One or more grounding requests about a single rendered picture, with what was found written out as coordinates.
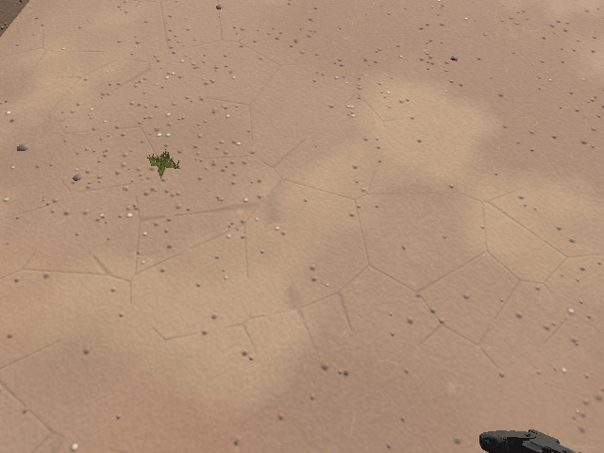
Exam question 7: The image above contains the right robot hand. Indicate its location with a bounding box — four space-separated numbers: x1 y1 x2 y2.
479 429 581 453

